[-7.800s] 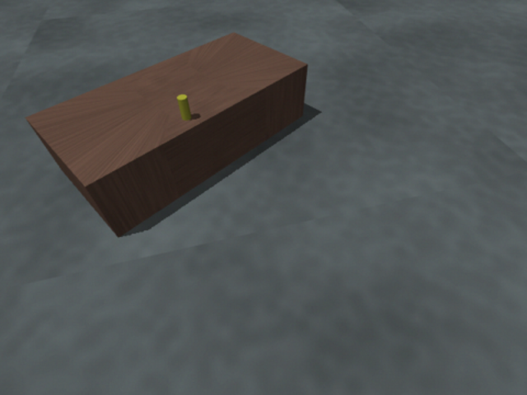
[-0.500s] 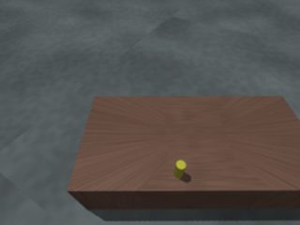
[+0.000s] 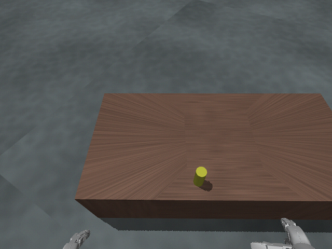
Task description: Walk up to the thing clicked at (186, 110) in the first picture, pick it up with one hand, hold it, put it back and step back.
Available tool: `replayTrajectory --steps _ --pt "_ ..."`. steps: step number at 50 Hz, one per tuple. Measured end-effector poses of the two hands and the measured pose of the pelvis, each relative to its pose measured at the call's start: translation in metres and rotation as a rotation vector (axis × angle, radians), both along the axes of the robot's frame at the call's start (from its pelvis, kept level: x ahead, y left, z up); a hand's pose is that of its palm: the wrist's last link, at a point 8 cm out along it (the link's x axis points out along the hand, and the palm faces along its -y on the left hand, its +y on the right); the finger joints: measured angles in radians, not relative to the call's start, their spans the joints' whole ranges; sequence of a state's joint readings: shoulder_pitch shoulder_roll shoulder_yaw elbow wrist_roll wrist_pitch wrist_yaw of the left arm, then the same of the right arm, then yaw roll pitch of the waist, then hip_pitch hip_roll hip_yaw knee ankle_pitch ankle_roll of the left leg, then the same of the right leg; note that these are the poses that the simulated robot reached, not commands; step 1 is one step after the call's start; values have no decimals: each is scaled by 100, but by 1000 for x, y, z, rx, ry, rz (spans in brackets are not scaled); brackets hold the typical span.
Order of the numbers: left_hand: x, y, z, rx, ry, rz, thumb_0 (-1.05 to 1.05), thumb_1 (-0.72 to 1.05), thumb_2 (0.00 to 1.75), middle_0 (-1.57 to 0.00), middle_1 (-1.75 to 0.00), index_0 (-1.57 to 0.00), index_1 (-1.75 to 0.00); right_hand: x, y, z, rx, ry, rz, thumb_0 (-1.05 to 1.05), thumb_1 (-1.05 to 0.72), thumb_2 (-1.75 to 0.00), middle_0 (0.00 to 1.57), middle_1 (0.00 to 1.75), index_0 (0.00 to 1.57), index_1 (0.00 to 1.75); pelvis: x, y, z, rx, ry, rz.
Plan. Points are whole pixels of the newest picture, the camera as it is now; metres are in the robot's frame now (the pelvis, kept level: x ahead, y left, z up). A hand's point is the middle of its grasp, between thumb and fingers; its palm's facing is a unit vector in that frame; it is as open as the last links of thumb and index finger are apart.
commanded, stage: go down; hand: right
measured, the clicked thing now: (199, 176) +0.43 -0.10 -0.36
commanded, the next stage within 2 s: none
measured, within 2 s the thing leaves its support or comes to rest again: neither
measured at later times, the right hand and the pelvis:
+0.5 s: hand (275, 247) +0.16 -0.26 -0.14, palm faces +0.02 +0.95 -0.32, open 17.1 cm; pelvis +0.01 -0.02 -0.02, yaw -1 degrees
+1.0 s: hand out of the picture +0.14 -0.26 -0.13, palm faces +0.04 +0.94 -0.33, open 17.3 cm; pelvis +0.00 -0.02 -0.04, yaw -2 degrees
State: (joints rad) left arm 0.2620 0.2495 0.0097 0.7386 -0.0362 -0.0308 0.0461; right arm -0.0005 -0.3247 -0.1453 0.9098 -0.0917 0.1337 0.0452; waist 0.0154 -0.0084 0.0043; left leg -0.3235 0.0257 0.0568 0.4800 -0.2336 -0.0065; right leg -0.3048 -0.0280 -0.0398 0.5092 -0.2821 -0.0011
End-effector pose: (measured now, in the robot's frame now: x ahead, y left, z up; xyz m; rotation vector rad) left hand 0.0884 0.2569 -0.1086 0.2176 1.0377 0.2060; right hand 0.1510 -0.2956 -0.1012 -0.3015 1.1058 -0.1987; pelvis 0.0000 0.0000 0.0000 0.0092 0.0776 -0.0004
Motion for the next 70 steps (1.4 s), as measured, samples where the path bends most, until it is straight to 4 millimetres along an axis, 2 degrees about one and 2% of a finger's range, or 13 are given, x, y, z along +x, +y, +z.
replayTrajectory --steps 8,16,23,29,47,51,56,61,66,70 --pt "25 -12 3 14 -92 -27 1 90 89 -21 -30 -20 -30 -9 0 -4 16 34 -6 0 16 -9 9 4 7 4 4 -9 -6 7 19 -2" --pt "49 -19 6 45 -171 -65 1 90 89 -21 -30 -20 -30 -7 -4 -4 14 -10 -13 -1 36 -4 8 4 6 4 8 -14 -15 18 38 -12" --pt "64 -27 6 48 -233 -77 1 90 89 -21 -30 -20 -31 -5 -5 -2 19 -26 -8 -1 42 -2 7 4 6 4 12 -18 -21 29 53 -19" --pt "69 -32 3 45 -266 -86 1 90 90 -21 -30 -20 -31 -7 -5 -2 20 -29 -7 -1 44 -2 7 4 6 4 13 -19 -28 36 67 -24" --pt "60 -31 -2 74 -339 -83 1 89 90 -21 -30 -20 -31 -26 -5 1 7 -48 -12 -1 47 -2 7 4 6 4 1 -17 -43 47 96 -35" --pt "58 -30 -3 88 -353 -86 1 89 90 -21 -30 -20 -31 -25 -7 2 3 -65 -18 -1 48 -3 7 4 5 4 -2 -16 -45 48 97 -39" --pt "53 -29 -5 106 -355 -95 1 88 90 -21 -30 -20 -31 -3 -14 4 13 -138 -33 -1 48 -4 7 5 5 4 -8 -13 -47 47 94 -46" --pt "43 -25 -9 123 -331 -93 1 88 90 -21 -30 -20 -31 43 -23 14 44 -260 -24 -1 48 -4 7 5 5 5 -14 -11 -49 46 95 -47" --pt "23 -17 -13 133 -275 -64 1 89 90 -21 -29 -20 -30 88 -32 25 84 -335 2 -1 49 -4 7 5 5 5 -17 -10 -47 44 103 -39" --pt "0 -9 -18 139 -205 -38 1 89 90 -21 -29 -20 -30 111 -37 30 128 -366 21 -1 50 -4 6 5 5 5 -17 -11 -47 40 113 -28"
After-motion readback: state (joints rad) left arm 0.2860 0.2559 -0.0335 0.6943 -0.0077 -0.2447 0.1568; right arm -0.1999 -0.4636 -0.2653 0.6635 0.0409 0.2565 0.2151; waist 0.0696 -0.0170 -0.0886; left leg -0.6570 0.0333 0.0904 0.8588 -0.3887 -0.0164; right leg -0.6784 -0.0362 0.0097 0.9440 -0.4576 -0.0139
